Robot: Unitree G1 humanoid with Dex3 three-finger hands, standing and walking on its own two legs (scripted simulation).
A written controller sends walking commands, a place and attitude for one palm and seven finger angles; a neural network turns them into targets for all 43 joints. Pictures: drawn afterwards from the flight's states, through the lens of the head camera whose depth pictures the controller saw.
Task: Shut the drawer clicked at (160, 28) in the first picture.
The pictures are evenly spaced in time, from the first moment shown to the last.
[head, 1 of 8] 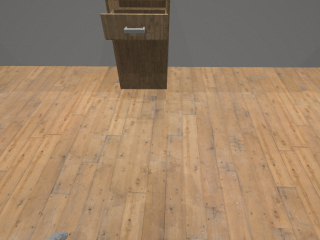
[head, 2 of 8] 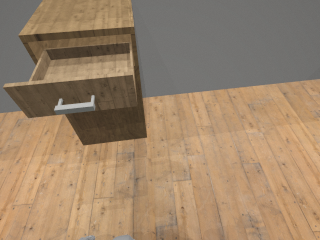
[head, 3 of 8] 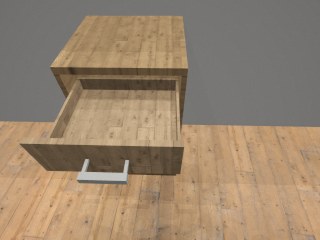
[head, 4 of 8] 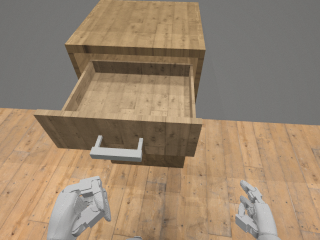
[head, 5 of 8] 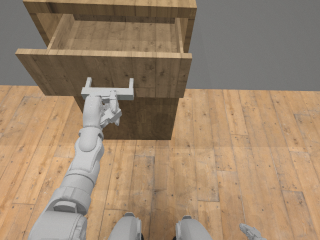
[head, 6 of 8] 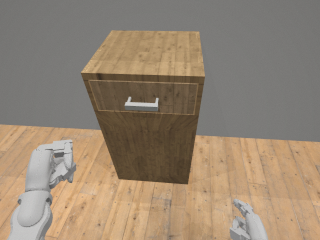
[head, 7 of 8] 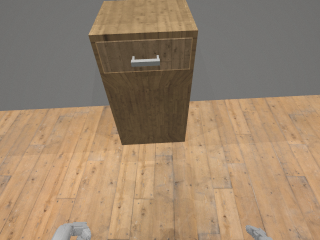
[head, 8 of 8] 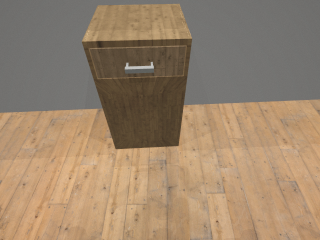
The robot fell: no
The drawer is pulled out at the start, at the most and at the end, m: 0.30 0.30 0.00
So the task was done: yes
